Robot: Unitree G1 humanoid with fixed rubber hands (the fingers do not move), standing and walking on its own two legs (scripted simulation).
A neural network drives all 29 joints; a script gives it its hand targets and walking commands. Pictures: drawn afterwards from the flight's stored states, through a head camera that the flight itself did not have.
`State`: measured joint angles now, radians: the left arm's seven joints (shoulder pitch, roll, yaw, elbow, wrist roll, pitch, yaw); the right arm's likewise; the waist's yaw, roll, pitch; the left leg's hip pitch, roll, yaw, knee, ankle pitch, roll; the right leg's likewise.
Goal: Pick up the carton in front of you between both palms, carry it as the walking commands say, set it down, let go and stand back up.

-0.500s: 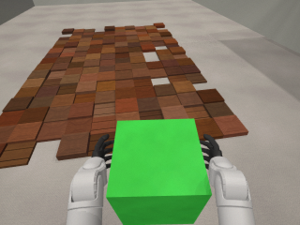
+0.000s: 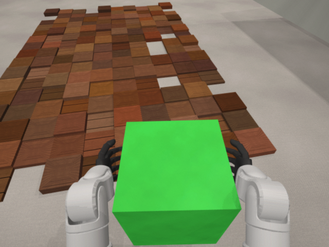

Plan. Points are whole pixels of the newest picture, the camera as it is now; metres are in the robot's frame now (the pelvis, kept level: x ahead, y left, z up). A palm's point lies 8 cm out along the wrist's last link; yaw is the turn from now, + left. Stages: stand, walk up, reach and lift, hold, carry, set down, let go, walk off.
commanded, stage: carry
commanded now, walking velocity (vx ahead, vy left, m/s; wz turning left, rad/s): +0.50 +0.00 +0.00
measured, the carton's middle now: (173, 186) +0.27 -0.01 +0.03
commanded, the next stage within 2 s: none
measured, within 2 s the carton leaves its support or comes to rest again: neither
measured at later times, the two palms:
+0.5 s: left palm (122, 61) +0.64 +0.14 +0.16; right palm (213, 58) +0.65 -0.16 +0.15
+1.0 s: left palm (130, 24) +1.05 +0.15 +0.12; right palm (193, 24) +1.05 -0.15 +0.12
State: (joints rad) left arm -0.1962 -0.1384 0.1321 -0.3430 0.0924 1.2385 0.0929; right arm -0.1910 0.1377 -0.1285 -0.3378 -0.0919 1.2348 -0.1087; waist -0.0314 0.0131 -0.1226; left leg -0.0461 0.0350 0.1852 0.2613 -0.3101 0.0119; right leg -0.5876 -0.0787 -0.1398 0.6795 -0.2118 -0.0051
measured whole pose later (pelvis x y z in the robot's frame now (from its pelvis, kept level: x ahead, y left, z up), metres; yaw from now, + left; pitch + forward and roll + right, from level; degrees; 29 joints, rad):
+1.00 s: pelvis +0.66 +0.00 -0.02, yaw +2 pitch +6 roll -1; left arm -0.79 -0.04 0.29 -0.13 0.08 1.28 0.13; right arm -0.78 0.04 -0.28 -0.11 -0.05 1.26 -0.14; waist -0.05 0.01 0.09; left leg -0.14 0.02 0.14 0.50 -0.46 0.05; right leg -0.77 -0.03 -0.11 0.83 -0.19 -0.06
